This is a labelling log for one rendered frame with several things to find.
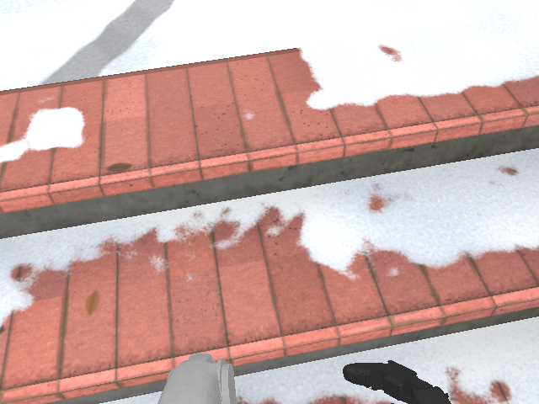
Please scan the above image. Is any robot right hand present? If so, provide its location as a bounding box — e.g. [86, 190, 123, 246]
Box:
[343, 360, 451, 404]

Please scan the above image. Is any left robot thigh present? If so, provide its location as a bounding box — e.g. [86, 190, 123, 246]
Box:
[158, 357, 237, 404]

